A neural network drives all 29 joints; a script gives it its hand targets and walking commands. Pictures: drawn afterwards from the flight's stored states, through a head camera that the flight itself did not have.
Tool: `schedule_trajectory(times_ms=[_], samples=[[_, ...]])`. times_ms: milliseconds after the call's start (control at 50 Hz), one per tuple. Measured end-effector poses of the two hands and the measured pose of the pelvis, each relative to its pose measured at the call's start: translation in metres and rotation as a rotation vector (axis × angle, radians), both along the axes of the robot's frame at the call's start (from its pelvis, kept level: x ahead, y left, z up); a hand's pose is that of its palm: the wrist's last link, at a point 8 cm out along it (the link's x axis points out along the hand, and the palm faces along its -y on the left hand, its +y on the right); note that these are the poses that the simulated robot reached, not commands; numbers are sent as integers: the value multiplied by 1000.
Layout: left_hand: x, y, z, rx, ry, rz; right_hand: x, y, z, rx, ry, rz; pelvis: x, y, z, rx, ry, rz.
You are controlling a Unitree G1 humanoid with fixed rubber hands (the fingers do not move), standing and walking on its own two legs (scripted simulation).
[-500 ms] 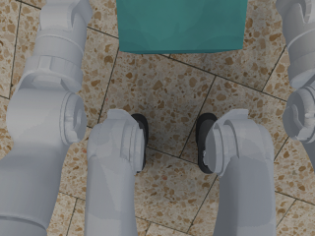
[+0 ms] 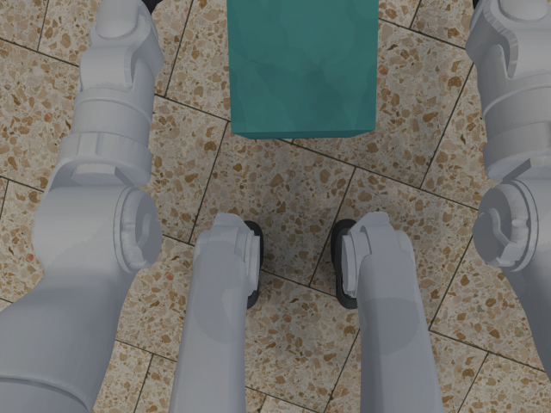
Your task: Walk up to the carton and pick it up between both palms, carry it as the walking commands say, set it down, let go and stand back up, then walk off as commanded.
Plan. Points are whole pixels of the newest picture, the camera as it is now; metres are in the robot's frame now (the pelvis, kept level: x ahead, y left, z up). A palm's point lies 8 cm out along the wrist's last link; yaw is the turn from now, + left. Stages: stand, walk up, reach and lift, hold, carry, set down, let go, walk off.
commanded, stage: set down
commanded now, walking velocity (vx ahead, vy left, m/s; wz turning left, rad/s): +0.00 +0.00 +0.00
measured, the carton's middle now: (300, 64) +0.55 -0.01 -0.36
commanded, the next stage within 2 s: let go in 0.70 s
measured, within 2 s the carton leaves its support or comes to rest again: neither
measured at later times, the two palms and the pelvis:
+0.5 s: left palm out of the picture +0.56 +0.19 +0.05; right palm out of the picture +0.56 -0.21 +0.05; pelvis +0.03 +0.00 +0.14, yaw +0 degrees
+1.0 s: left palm out of the picture +0.50 +0.20 +0.10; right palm out of the picture +0.50 -0.21 +0.10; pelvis +0.06 +0.00 +0.22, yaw -1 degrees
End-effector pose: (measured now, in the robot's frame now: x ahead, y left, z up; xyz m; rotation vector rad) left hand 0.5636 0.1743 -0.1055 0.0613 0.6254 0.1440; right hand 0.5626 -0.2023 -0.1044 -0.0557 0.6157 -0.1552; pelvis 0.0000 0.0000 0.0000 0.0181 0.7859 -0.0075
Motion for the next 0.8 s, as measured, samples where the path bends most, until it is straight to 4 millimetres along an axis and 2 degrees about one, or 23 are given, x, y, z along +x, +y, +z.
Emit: schedule_trajectory(times_ms=[360,600,700,800], samples=[[-2,12,111,-4,-3,-5,-1,-9,112,1,2,9,20,-1,104,-4,37,3],[-5,11,183,-7,-6,-20,-5,-8,183,7,1,19,33,2,172,-5,7,-1],[-5,8,198,-1,7,-32,-6,-7,198,3,11,26,38,3,190,-5,-6,-1],[-10,3,195,9,27,-38,-10,-6,197,-15,32,36,43,2,199,-7,-10,-2]])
